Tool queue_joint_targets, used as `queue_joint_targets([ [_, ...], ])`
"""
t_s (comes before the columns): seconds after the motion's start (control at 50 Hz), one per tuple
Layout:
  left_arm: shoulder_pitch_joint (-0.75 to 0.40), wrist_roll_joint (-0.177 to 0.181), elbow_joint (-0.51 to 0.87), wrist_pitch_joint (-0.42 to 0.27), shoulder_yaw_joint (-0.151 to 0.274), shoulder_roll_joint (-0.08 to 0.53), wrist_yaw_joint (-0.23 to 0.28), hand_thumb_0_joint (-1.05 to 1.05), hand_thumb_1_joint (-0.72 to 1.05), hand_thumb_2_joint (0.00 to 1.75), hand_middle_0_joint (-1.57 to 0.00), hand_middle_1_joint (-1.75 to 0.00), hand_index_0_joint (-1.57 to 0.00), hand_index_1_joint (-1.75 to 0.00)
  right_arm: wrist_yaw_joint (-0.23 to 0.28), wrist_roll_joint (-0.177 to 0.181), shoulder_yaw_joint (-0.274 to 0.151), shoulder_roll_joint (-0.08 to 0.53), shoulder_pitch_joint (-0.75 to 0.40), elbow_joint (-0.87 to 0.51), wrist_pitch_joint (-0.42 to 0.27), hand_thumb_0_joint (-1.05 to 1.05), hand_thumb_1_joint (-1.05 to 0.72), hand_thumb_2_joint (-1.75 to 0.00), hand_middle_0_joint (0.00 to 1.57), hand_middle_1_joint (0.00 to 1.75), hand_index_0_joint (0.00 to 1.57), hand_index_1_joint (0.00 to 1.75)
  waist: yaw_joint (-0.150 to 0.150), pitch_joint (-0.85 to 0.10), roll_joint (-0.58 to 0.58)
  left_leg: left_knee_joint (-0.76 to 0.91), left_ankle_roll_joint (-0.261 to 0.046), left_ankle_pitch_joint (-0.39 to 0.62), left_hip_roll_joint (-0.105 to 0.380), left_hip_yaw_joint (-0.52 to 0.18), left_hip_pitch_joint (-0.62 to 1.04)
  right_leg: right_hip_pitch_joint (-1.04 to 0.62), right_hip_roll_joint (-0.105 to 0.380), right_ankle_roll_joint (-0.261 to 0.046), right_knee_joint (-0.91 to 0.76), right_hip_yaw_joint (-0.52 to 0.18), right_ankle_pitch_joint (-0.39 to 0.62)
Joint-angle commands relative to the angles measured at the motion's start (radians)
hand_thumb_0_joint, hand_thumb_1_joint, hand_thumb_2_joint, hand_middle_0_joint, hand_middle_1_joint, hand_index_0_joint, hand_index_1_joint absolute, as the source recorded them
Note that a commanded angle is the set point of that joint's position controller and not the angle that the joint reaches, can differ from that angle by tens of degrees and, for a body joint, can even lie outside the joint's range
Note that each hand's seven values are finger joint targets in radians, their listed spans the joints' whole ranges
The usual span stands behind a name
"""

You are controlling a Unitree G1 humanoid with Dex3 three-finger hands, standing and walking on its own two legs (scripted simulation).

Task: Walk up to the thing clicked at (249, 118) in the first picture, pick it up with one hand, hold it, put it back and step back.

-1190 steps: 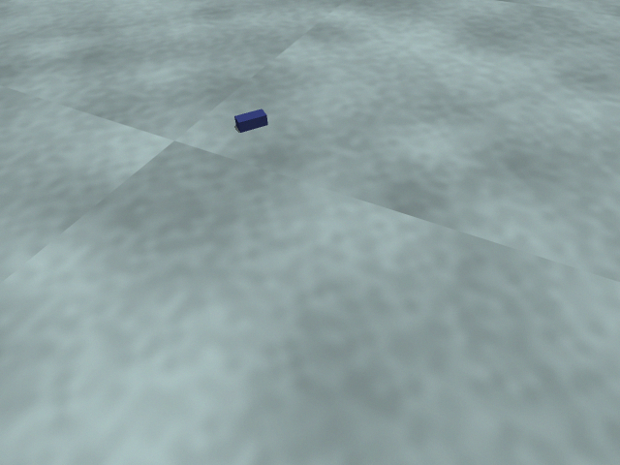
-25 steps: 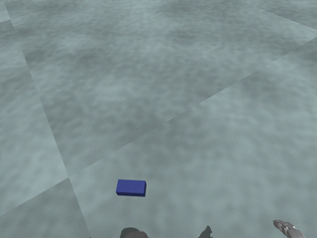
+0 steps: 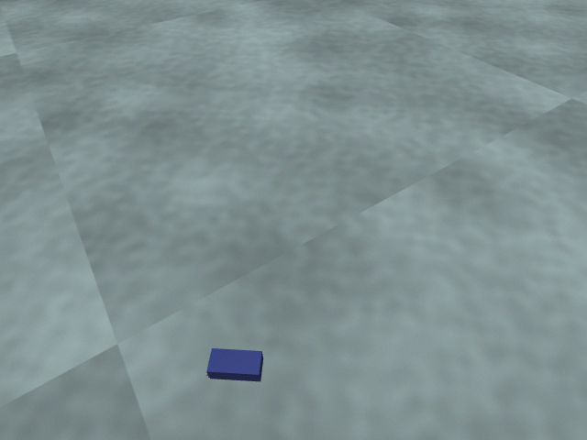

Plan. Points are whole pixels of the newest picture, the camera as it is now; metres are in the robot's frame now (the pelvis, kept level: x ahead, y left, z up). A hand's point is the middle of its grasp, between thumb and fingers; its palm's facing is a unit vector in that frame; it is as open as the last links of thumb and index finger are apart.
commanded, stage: walk up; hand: left
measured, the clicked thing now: (236, 364) +0.49 +0.24 -0.74
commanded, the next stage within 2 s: stand in 1.16 s
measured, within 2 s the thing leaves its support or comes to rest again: neither
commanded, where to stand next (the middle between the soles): +0.09 +0.02 m, yaw -2 degrees
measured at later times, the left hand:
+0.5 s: hand out of the picture +0.12 +0.25 -0.14, palm faces -0.01 -0.94 -0.35, open 7.3 cm
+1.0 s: hand out of the picture +0.10 +0.25 -0.14, palm faces +0.00 -0.94 -0.34, open 7.3 cm
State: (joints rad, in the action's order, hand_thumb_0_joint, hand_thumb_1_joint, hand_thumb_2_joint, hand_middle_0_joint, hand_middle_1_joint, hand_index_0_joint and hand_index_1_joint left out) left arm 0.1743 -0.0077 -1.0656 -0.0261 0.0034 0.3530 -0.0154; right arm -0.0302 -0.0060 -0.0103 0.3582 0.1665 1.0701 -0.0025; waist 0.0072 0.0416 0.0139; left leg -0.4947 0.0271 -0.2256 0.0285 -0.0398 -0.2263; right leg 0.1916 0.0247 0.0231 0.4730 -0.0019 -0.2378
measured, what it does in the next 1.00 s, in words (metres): stands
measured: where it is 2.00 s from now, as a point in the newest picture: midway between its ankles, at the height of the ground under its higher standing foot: outside the picture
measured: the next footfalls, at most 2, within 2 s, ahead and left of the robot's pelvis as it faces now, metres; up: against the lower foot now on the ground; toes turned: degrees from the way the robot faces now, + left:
none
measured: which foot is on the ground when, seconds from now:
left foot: down 0.00-1.00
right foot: down 0.00-1.00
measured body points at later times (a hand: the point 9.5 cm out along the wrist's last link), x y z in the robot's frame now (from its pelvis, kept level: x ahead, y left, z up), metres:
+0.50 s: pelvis +0.02 +0.00 +0.01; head +0.03 -0.01 +0.46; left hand +0.12 +0.30 -0.12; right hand +0.12 -0.30 -0.12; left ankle +0.03 +0.14 -0.74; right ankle +0.01 -0.14 -0.74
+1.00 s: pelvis +0.03 +0.00 +0.01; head +0.03 -0.01 +0.46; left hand +0.11 +0.30 -0.12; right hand +0.10 -0.30 -0.13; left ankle +0.03 +0.14 -0.74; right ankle +0.01 -0.14 -0.74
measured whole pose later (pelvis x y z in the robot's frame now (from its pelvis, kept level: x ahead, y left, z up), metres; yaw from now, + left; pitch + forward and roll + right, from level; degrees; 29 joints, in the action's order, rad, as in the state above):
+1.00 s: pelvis +0.03 +0.00 +0.01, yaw +0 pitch -2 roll +0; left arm 0.09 -0.01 -1.14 -0.01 0.01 0.34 -0.01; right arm -0.01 0.00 -0.01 0.35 0.10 1.14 0.00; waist 0.00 0.05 0.01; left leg -0.35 0.03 -0.19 0.03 -0.04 -0.12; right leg 0.09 0.03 0.03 0.34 0.00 -0.21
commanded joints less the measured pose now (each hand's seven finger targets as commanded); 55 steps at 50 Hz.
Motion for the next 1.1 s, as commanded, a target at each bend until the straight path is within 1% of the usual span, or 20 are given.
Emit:
queue_joint_targets([
  [0.0, -0.083, 0.0, 0.052, -0.025, 0.054, 0.229, 0.016, 0.0, 0.9, 0.9, -0.2, -0.3, -0.2, -0.3, 0.02, -0.003, -0.038, 0.219, -0.078, -0.055, -0.035, 0.0, -0.9, -0.9, 0.2, 0.3, 0.2, 0.3, -0.002, -0.033, 0.008, 0.155, -0.061, -0.062, 0.077, -0.102, -0.019, -0.022, 0.077, -0.063, -0.135, -0.092, -0.031],
  [0.04, -0.07, 0.005, 0.034, -0.026, 0.051, 0.221, 0.018, 0.0, 0.9, 0.9, -0.2, -0.3, -0.2, -0.3, 0.022, 0.001, -0.033, 0.215, -0.091, -0.05, -0.04, 0.0, -0.9, -0.9, 0.2, 0.3, 0.2, 0.3, 0.007, -0.048, 0.02, 0.148, -0.061, 0.064, 0.081, -0.096, 0.001, -0.052, 0.08, -0.057, -0.127, -0.077, 0.098],
  [0.08, -0.085, 0.007, 0.029, -0.027, 0.05, 0.223, 0.02, 0.0, 0.9, 0.9, -0.2, -0.3, -0.2, -0.3, 0.026, 0.003, -0.033, 0.213, -0.074, -0.038, -0.041, 0.0, -0.9, -0.9, 0.2, 0.3, 0.2, 0.3, -0.002, -0.088, 0.009, 0.129, -0.057, 0.192, 0.082, -0.072, 0.047, -0.084, 0.091, -0.054, -0.119, -0.076, 0.192],
  [0.12, -0.099, 0.009, 0.02, -0.022, 0.049, 0.222, 0.021, 0.0, 0.9, 0.9, -0.2, -0.3, -0.2, -0.3, 0.03, 0.005, -0.038, 0.218, -0.079, -0.027, -0.04, 0.0, -0.9, -0.9, 0.2, 0.3, 0.2, 0.3, -0.004, -0.093, 0.015, 0.136, -0.057, 0.229, 0.086, -0.069, 0.062, -0.088, 0.089, -0.052, -0.116, -0.06, 0.209],
  [0.14, -0.094, 0.011, 0.014, -0.02, 0.045, 0.215, 0.021, 0.0, 0.9, 0.9, -0.2, -0.3, -0.2, -0.3, 0.03, 0.006, -0.038, 0.216, -0.09, -0.029, -0.038, 0.0, -0.9, -0.9, 0.2, 0.3, 0.2, 0.3, 0.002, -0.082, 0.018, 0.139, -0.058, 0.223, 0.086, -0.07, 0.065, -0.082, 0.087, -0.048, -0.123, -0.058, 0.204],
  [0.18, -0.096, 0.008, 0.007, -0.017, 0.044, 0.217, 0.022, 0.0, 0.9, 0.9, -0.2, -0.3, -0.2, -0.3, 0.03, 0.006, -0.037, 0.212, -0.1, -0.029, -0.034, 0.0, -0.9, -0.9, 0.2, 0.3, 0.2, 0.3, 0.001, -0.086, 0.002, 0.136, -0.06, 0.216, 0.087, -0.062, 0.083, -0.081, 0.09, -0.047, -0.136, -0.059, 0.197],
  [0.2, -0.112, 0.007, 0.004, -0.017, 0.045, 0.218, 0.022, 0.0, 0.9, 0.9, -0.2, -0.3, -0.2, -0.3, 0.031, 0.005, -0.038, 0.208, -0.092, -0.024, -0.032, 0.0, -0.9, -0.9, 0.2, 0.3, 0.2, 0.3, -0.006, -0.085, -0.011, 0.138, -0.057, 0.216, 0.084, -0.059, 0.076, -0.087, 0.092, -0.048, -0.139, -0.06, 0.197],
  [0.3, -0.135, 0.003, -0.002, -0.016, 0.043, 0.215, 0.024, 0.0, 0.9, 0.9, -0.2, -0.3, -0.2, -0.3, 0.031, 0.004, -0.04, 0.208, -0.106, -0.016, -0.026, 0.0, -0.9, -0.9, 0.2, 0.3, 0.2, 0.3, -0.011, -0.099, -0.022, 0.143, -0.055, 0.228, 0.084, -0.049, 0.1, -0.097, 0.096, -0.044, -0.154, -0.056, 0.215],
  [0.36, -0.141, 0.003, -0.007, -0.015, 0.044, 0.215, 0.024, 0.0, 0.9, 0.9, -0.2, -0.3, -0.2, -0.3, 0.031, 0.004, -0.04, 0.209, -0.115, -0.015, -0.025, 0.0, -0.9, -0.9, 0.2, 0.3, 0.2, 0.3, -0.009, -0.086, -0.02, 0.148, -0.051, 0.231, 0.082, -0.048, 0.101, -0.094, 0.093, -0.044, -0.16, -0.053, 0.208],
  [0.38, -0.139, 0.002, -0.007, -0.015, 0.044, 0.216, 0.024, 0.0, 0.9, 0.9, -0.2, -0.3, -0.2, -0.3, 0.031, 0.004, -0.041, 0.211, -0.12, -0.013, -0.024, 0.0, -0.9, -0.9, 0.2, 0.3, 0.2, 0.3, -0.009, -0.097, -0.016, 0.151, -0.054, 0.231, 0.084, -0.046, 0.109, -0.103, 0.096, -0.041, -0.162, -0.054, 0.219],
  [0.44, -0.156, 0.001, -0.009, -0.014, 0.044, 0.214, 0.024, 0.0, 0.9, 0.9, -0.2, -0.3, -0.2, -0.3, 0.032, 0.004, -0.041, 0.209, -0.116, -0.007, -0.023, 0.0, -0.9, -0.9, 0.2, 0.3, 0.2, 0.3, -0.015, -0.087, -0.026, 0.161, -0.049, 0.221, 0.08, -0.044, 0.105, -0.104, 0.097, -0.04, -0.171, -0.055, 0.212],
  [0.46, -0.144, 0.003, -0.012, -0.014, 0.046, 0.215, 0.025, 0.0, 0.9, 0.9, -0.2, -0.3, -0.2, -0.3, 0.031, 0.003, -0.04, 0.207, -0.125, -0.01, -0.023, 0.0, -0.9, -0.9, 0.2, 0.3, 0.2, 0.3, -0.009, -0.078, -0.019, 0.163, -0.047, 0.227, 0.081, -0.043, 0.114, -0.092, 0.093, -0.039, -0.168, -0.052, 0.206],
  [0.48, -0.157, 0.001, -0.011, -0.013, 0.044, 0.214, 0.024, 0.0, 0.9, 0.9, -0.2, -0.3, -0.2, -0.3, 0.032, 0.003, -0.041, 0.207, -0.122, -0.005, -0.023, 0.0, -0.9, -0.9, 0.2, 0.3, 0.2, 0.3, -0.015, -0.077, -0.02, 0.168, -0.047, 0.212, 0.078, -0.044, 0.102, -0.101, 0.095, -0.039, -0.175, -0.054, 0.2],
  [0.56, -0.147, 0.001, -0.015, -0.012, 0.045, 0.211, 0.023, 0.0, 0.9, 0.9, -0.2, -0.3, -0.2, -0.3, 0.03, 0.001, -0.037, 0.203, -0.139, -0.007, -0.024, 0.0, -0.9, -0.9, 0.2, 0.3, 0.2, 0.3, -0.005, -0.079, -0.008, 0.178, -0.047, 0.216, 0.08, -0.046, 0.112, -0.099, 0.092, -0.033, -0.176, -0.051, 0.2],
  [0.62, -0.155, -0.001, -0.016, -0.011, 0.048, 0.215, 0.024, 0.0, 0.9, 0.9, -0.2, -0.3, -0.2, -0.3, 0.032, 0.002, -0.04, 0.204, -0.126, 0.0, -0.024, 0.0, -0.9, -0.9, 0.2, 0.3, 0.2, 0.3, -0.012, -0.085, -0.018, 0.181, -0.045, 0.217, 0.081, -0.043, 0.119, -0.106, 0.091, -0.036, -0.175, -0.051, 0.198],
  [0.7, -0.14, -0.003, -0.016, -0.01, 0.049, 0.211, 0.023, 0.0, 0.9, 0.9, -0.2, -0.3, -0.2, -0.3, 0.032, 0.003, -0.038, 0.204, -0.125, 0.0, -0.024, 0.0, -0.9, -0.9, 0.2, 0.3, 0.2, 0.3, -0.008, -0.099, -0.015, 0.182, -0.049, 0.214, 0.081, -0.041, 0.123, -0.123, 0.092, -0.036, -0.178, -0.048, 0.196],
  [0.84, -0.141, -0.002, -0.02, -0.007, 0.051, 0.209, 0.023, 0.0, 0.9, 0.9, -0.2, -0.3, -0.2, -0.3, 0.034, 0.002, -0.038, 0.205, -0.116, 0.007, -0.024, 0.0, -0.9, -0.9, 0.2, 0.3, 0.2, 0.3, -0.009, -0.083, -0.013, 0.194, -0.048, 0.207, 0.081, -0.045, 0.116, -0.118, 0.088, -0.037, -0.175, -0.045, 0.182],
  [0.96, -0.129, -0.003, -0.017, -0.005, 0.05, 0.209, 0.023, 0.0, 0.9, 0.9, -0.2, -0.3, -0.2, -0.3, 0.033, 0.001, -0.035, 0.201, -0.123, 0.002, -0.023, 0.0, -0.9, -0.9, 0.2, 0.3, 0.2, 0.3, -0.006, -0.061, -0.008, 0.194, -0.048, 0.167, 0.072, -0.045, 0.104, -0.099, 0.086, -0.034, -0.189, -0.05, 0.158],
  [0.98, -0.141, -0.005, -0.018, -0.005, 0.051, 0.211, 0.023, 0.0, 0.9, 0.9, -0.2, -0.3, -0.2, -0.3, 0.033, 0.0, -0.036, 0.201, -0.119, 0.004, -0.022, 0.0, -0.9, -0.9, 0.2, 0.3, 0.2, 0.3, -0.011, -0.059, -0.016, 0.197, -0.048, 0.157, 0.072, -0.047, 0.098, -0.105, 0.087, -0.034, -0.189, -0.049, 0.155],
  [1.08, -0.132, -0.003, -0.016, -0.006, 0.054, 0.21, 0.023, 0.0, 0.9, 0.9, -0.2, -0.3, -0.2, -0.3, 0.033, 0.001, -0.036, 0.201, -0.107, 0.002, -0.022, 0.0, -0.9, -0.9, 0.2, 0.3, 0.2, 0.3, -0.01, -0.058, -0.019, 0.194, -0.046, 0.168, 0.07, -0.048, 0.1, -0.104, 0.085, -0.036, -0.191, -0.052, 0.144],
])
